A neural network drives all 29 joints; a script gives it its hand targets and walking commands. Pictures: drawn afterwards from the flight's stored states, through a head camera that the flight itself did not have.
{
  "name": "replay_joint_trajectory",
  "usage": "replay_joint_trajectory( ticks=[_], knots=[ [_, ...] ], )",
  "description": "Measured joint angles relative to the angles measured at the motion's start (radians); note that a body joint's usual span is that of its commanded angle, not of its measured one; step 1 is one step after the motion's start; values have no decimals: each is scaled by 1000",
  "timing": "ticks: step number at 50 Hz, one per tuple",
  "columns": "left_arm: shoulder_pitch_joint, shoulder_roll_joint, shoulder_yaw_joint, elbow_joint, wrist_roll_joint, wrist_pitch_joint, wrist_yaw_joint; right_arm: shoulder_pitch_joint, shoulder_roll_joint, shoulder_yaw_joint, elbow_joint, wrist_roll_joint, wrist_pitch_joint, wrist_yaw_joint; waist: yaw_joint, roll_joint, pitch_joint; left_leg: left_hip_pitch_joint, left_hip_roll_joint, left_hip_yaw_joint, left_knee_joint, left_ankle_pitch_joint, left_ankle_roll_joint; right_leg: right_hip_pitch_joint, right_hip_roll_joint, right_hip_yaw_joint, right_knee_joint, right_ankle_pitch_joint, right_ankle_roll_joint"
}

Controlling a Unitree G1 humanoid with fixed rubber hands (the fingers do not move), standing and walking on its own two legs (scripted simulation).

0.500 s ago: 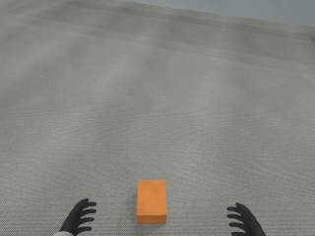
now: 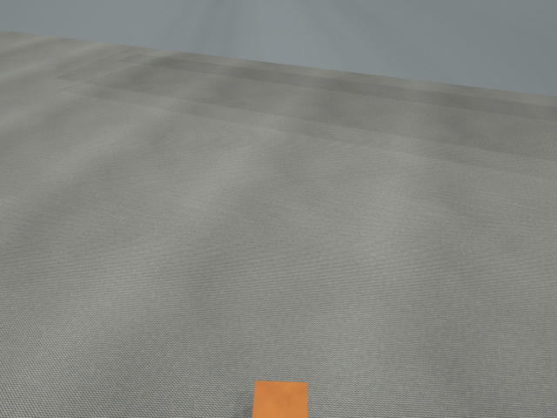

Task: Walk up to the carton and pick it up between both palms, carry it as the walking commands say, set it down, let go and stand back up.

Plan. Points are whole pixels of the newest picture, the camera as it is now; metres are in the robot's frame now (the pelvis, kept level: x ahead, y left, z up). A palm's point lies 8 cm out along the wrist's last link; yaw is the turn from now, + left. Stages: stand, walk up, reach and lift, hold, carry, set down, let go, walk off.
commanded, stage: stand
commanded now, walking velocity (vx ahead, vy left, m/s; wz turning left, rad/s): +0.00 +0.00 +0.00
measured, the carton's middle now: out of the picture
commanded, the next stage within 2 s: none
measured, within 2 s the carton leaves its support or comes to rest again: neither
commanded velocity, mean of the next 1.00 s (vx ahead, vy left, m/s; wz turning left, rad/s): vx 0.00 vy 0.00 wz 0.00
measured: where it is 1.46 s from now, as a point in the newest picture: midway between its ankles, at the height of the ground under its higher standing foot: outside the picture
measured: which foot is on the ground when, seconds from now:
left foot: down 0.00-1.00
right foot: down 0.00-1.00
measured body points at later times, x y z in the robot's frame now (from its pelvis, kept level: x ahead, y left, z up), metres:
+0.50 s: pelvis +0.02 +0.00 +0.00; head +0.00 +0.01 +0.45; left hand +0.02 +0.24 -0.15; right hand +0.04 -0.23 -0.14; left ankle -0.05 +0.10 -0.73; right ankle -0.05 -0.11 -0.73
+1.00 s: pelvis -0.01 +0.02 +0.01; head -0.02 +0.02 +0.46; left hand -0.05 +0.23 -0.16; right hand -0.04 -0.20 -0.15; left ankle -0.05 +0.10 -0.73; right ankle -0.05 -0.11 -0.73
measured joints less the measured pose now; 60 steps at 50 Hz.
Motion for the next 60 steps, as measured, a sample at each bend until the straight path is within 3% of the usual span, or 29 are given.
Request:
replay_joint_trajectory(
  ticks=[21,41,60],
  knots=[
    [24,-23,2,164,-8,41,28,25,14,17,129,18,41,-42,-3,-9,59,48,9,-2,18,-44,3,62,7,-5,-13,-28,1],
    [26,-63,-3,328,-10,57,31,28,59,33,274,15,50,-45,-4,-12,128,102,-10,5,-41,9,21,112,-15,-1,-62,19,21],
    [11,-96,-14,407,-11,60,34,11,92,31,360,16,49,-44,-7,-20,163,114,-20,9,-73,55,31,121,-28,2,-87,61,33]
  ],
)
